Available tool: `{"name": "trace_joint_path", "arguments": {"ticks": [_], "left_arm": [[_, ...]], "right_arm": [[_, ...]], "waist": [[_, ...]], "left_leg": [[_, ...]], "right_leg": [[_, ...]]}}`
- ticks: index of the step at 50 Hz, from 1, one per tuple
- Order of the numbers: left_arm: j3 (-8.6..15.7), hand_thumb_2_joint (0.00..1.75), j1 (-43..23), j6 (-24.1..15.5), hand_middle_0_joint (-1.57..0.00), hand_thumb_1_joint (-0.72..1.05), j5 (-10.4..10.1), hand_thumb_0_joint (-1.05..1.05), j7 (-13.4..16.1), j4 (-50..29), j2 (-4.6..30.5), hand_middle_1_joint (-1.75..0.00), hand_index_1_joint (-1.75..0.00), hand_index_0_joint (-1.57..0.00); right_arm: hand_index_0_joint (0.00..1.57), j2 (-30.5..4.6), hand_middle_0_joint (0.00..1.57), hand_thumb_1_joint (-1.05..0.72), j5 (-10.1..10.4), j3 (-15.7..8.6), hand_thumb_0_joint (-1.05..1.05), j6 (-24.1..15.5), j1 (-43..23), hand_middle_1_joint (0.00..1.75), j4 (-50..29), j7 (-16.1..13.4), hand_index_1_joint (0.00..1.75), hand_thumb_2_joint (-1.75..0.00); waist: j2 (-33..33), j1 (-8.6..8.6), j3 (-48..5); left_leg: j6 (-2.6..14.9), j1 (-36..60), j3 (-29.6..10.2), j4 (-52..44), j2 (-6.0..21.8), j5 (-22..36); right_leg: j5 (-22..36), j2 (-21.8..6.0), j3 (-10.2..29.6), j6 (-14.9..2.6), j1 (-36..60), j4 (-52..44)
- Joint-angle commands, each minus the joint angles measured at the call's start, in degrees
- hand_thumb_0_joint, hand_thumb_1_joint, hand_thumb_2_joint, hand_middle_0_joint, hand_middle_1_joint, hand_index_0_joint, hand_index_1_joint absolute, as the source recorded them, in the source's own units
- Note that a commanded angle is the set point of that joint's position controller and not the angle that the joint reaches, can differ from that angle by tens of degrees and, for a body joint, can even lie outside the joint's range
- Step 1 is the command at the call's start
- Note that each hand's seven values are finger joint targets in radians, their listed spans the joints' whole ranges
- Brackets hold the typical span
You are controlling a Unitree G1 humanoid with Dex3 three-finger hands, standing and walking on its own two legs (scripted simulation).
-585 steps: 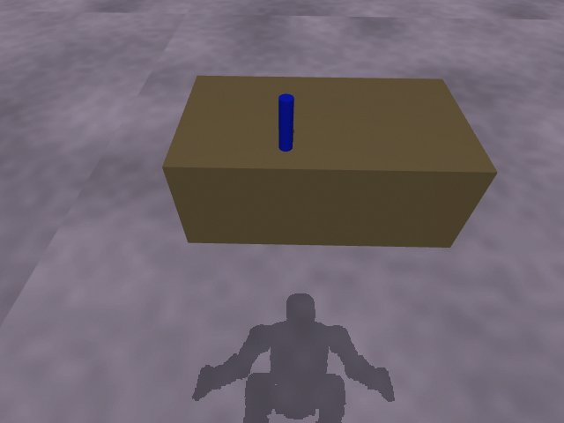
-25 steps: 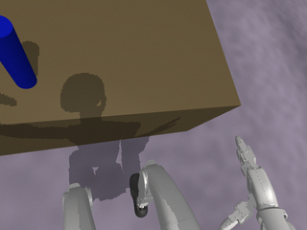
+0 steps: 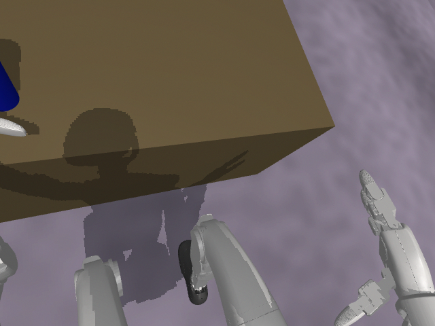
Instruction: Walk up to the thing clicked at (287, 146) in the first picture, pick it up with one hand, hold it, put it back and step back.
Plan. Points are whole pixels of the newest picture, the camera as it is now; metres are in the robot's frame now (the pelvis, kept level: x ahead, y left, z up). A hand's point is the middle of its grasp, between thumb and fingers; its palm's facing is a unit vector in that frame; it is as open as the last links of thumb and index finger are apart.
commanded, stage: close in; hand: left
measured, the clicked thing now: out of the picture +0.58 +0.22 +0.00
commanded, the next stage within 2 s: close in 0.24 s
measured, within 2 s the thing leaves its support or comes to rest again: leaves its support in 1.48 s
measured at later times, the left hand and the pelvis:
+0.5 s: hand out of the picture +0.58 +0.21 -0.03, palm faces +0.19 -0.98 -0.01, open 17.2 cm; pelvis +0.01 +0.01 +0.00, yaw +0 degrees
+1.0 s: hand out of the picture +0.60 +0.22 -0.03, palm faces +0.20 -0.98 -0.01, open 11.8 cm; pelvis +0.01 +0.00 +0.00, yaw +0 degrees
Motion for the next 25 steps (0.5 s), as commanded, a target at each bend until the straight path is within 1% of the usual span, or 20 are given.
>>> {"name": "trace_joint_path", "arguments": {"ticks": [1,2,4,6,7,8,9,10,11,12,13,14,16,17,19,20,22,23,24,25], "left_arm": [[-0.7,0.01,-18.25,-2.78,-0.07,-0.61,-0.95,0.0,2.16,-8.5,9.29,-0.09,-0.06,-0.09],[-0.34,0.01,-18.92,-2.98,-0.07,-0.61,-0.92,0.0,2.48,-9.14,10.19,-0.08,-0.06,-0.1],[-0.11,0.0,-19.64,-3.39,-0.07,-0.61,-0.36,0.0,3.41,-9.68,10.66,-0.08,-0.06,-0.1],[-0.53,0.01,-21.7,-4.01,-0.07,-0.61,-0.15,0.0,3.85,-11.63,10.0,-0.08,-0.07,-0.1],[-1.6,0.01,-21.9,-4.07,-0.07,-0.61,0.11,0.0,4.07,-10.67,8.64,-0.09,-0.07,-0.1],[-2.93,0.02,-21.63,-4.07,-0.07,-0.61,0.25,0.0,3.98,-10.34,6.86,-0.08,-0.06,-0.09],[-2.13,0.01,-22.79,-4.24,-0.07,-0.61,0.6,0.0,4.42,-11.54,8.71,-0.08,-0.06,-0.1],[-2.44,0.01,-23.43,-4.31,-0.07,-0.61,0.73,0.0,4.87,-11.86,8.39,-0.07,-0.06,-0.09],[-3.84,0.03,-22.37,-3.95,-0.07,-0.61,0.79,0.0,5.07,-9.99,5.99,-0.08,-0.06,-0.09],[-3.46,0.03,-23.86,-4.06,-0.08,-0.61,1.11,0.0,5.82,-11.96,7.22,-0.08,-0.07,-0.1],[-2.82,0.04,-25.85,-4.41,-0.08,-0.61,1.54,0.0,6.56,-13.19,8.66,-0.09,-0.07,-0.09],[-2.47,0.04,-26.69,-4.65,-0.07,-0.61,2.02,0.0,7.3,-14.27,9.04,-0.08,-0.07,-0.09],[-2.68,0.05,-27.2,-4.86,-0.08,-0.61,2.66,0.0,8.42,-14.98,8.82,-0.09,-0.07,-0.1],[-3.03,0.03,-26.62,-4.84,-0.12,-0.61,2.78,0.0,8.68,-13.84,8.18,-0.06,-0.06,-0.12],[-2.59,0.04,-24.94,-4.46,-0.13,-0.61,3.34,0.0,9.11,-11.4,8.97,-0.06,-0.07,-0.13],[-3.19,0.03,-24.4,-4.25,-0.21,-0.61,3.58,0.0,9.12,-9.72,7.88,-0.14,-0.15,-0.21],[-2.79,0.07,-24.03,-3.92,-0.34,-0.61,3.86,0.0,9.04,-10.08,9.01,-0.22,-0.21,-0.35],[-2.31,0.09,-24.05,-3.72,-0.37,-0.61,3.81,0.0,9.13,-10.69,10.25,-0.25,-0.24,-0.38],[-1.04,0.09,-24.38,-3.74,-0.38,-0.61,3.6,0.0,9.27,-11.36,12.01,-0.27,-0.26,-0.4],[-0.79,0.11,-24.91,-3.59,-0.41,-0.61,3.29,0.0,9.39,-10.71,12.03,-0.3,-0.29,-0.42]], "right_arm": [[0.05,-9.66,0.05,0.54,0.69,-7.37,0.0,-2.33,2.66,0.05,-9.73,-1.05,0.05,-0.04],[0.05,-9.95,0.05,0.54,0.86,-7.65,0.0,-2.36,2.16,0.05,-10.56,-1.0,0.05,-0.04],[0.05,-10.6,0.05,0.54,0.81,-8.56,0.0,-2.03,3.54,0.05,-11.41,-1.0,0.05,-0.04],[0.05,-11.14,0.05,0.54,0.85,-9.02,0.0,-1.91,4.33,0.05,-13.18,-1.11,0.05,-0.04],[0.05,-10.68,0.05,0.54,0.77,-8.87,0.0,-1.51,5.51,0.05,-12.4,-0.97,0.05,-0.04],[0.05,-10.26,0.05,0.54,0.73,-8.66,0.0,-1.22,6.5,0.05,-10.84,-0.85,0.05,-0.05],[0.05,-10.76,0.05,0.54,0.74,-9.1,0.0,-1.14,5.74,0.05,-11.75,-0.87,0.05,-0.04],[0.05,-10.58,0.05,0.54,0.64,-9.16,0.0,-1.03,6.16,0.05,-11.52,-0.86,0.05,-0.04],[0.05,-10.74,0.05,0.54,0.69,-9.13,0.0,-0.83,5.31,0.05,-11.77,-0.82,0.05,-0.05],[0.05,-10.83,0.05,0.54,0.63,-9.52,0.0,-0.52,5.47,0.05,-10.6,-0.72,0.05,-0.05],[0.05,-10.47,0.05,0.54,0.46,-8.86,0.0,-0.15,5.91,0.05,-9.59,-0.52,0.05,-0.05],[0.05,-10.63,0.05,0.54,0.4,-9.17,0.0,-0.02,5.52,0.05,-10.32,-0.45,0.05,-0.05],[0.05,-9.84,0.05,0.54,0.2,-8.39,0.0,0.26,4.74,0.05,-11.42,-0.06,0.05,-0.05],[0.05,-9.59,0.05,0.54,-0.04,-8.47,0.0,0.58,4.63,0.05,-9.58,0.09,0.05,-0.05],[0.05,-9.66,0.05,0.53,-0.17,-8.56,0.0,0.9,3.97,0.05,-7.65,0.21,0.05,-0.05],[0.05,-9.66,0.05,0.53,-0.22,-8.62,0.0,1.1,3.98,0.05,-7.39,0.35,0.05,-0.05],[0.05,-10.11,0.05,0.53,-0.23,-8.08,0.0,1.3,2.83,0.05,-10.96,0.48,0.05,-0.05],[0.05,-10.21,0.05,0.53,-0.15,-7.45,0.0,1.34,2.22,0.05,-13.57,0.49,0.05,-0.04],[0.05,-10.27,0.05,0.53,-0.04,-6.94,0.0,1.52,2.38,0.05,-14.96,0.51,0.05,-0.04],[0.05,-9.9,0.05,0.53,-0.05,-6.32,0.0,1.99,2.73,0.05,-14.65,0.5,0.05,-0.04]], "waist": [[20.87,1.84,-28.35],[19.35,2.0,-29.03],[19.72,1.4,-31.32],[20.1,0.95,-35.29],[21.19,0.34,-35.5],[21.97,0.47,-35.41],[22.55,0.78,-35.91],[23.3,0.65,-36.37],[23.4,0.55,-35.31],[25.26,0.92,-34.27],[26.59,1.39,-33.66],[27.77,1.26,-33.41],[28.74,1.28,-34.1],[29.55,1.19,-33.91],[29.21,1.72,-32.67],[28.88,1.13,-32.21],[27.57,0.54,-34.52],[25.98,0.96,-36.11],[25.68,1.04,-37.58],[24.68,1.04,-37.59]], "left_leg": [[2.27,16.26,4.26,-16.39,-1.5,8.05],[2.63,15.42,4.39,-16.04,-1.53,6.81],[2.37,17.01,4.31,-15.95,-1.57,9.42],[2.11,20.42,3.98,-15.44,-1.53,12.57],[1.79,20.79,4.0,-15.38,-1.53,14.45],[1.64,22.02,3.94,-15.03,-1.54,15.68],[1.48,22.66,3.86,-15.04,-1.55,15.94],[1.41,22.88,3.98,-14.87,-1.6,15.97],[1.14,23.74,3.61,-15.32,-1.55,15.86],[0.86,24.57,3.65,-15.48,-1.47,16.07],[0.5,25.33,3.32,-16.13,-1.49,15.45],[0.16,27.03,2.83,-16.45,-1.24,16.29],[0.24,26.69,3.54,-16.04,-1.38,16.92],[0.16,26.18,3.8,-15.51,-1.36,18.68],[0.34,25.37,3.81,-14.79,-1.27,20.38],[0.23,25.1,3.52,-14.66,-1.1,21.39],[0.52,24.03,3.57,-13.96,-0.98,22.62],[0.92,22.69,3.92,-13.47,-1.1,22.31],[0.98,21.41,4.23,-13.35,-1.24,22.78],[1.14,19.57,4.33,-13.46,-1.34,22.06]], "right_leg": [[1.46,2.21,-0.13,-3.58,25.06,-8.45],[0.53,2.16,0.37,-3.36,25.91,-8.98],[2.97,2.34,-0.15,-3.51,26.52,-8.11],[5.77,2.5,-0.7,-3.79,26.4,-7.21],[7.51,2.52,-0.91,-3.97,26.51,-6.53],[8.33,2.55,-0.91,-4.17,25.24,-6.3],[8.3,2.48,-0.95,-4.2,24.93,-6.13],[8.58,2.44,-0.75,-4.15,25.28,-6.04],[7.88,2.54,-1.02,-4.38,23.6,-6.07],[7.72,2.49,-1.05,-4.5,22.26,-5.83],[6.51,2.41,-1.27,-4.62,20.59,-5.64],[6.69,2.52,-1.62,-4.77,19.0,-5.45],[7.68,2.5,-1.35,-4.73,21.04,-5.36],[9.02,2.52,-1.24,-4.73,21.49,-5.03],[10.02,2.54,-1.19,-4.7,20.5,-4.68],[10.41,2.63,-1.5,-4.78,19.6,-4.46],[12.05,2.65,-1.37,-4.61,21.81,-4.47],[12.89,2.6,-0.91,-4.32,24.94,-4.72],[14.08,2.48,-0.61,-4.23,27.5,-4.55],[14.28,2.38,-0.32,-4.05,29.13,-4.71]]}}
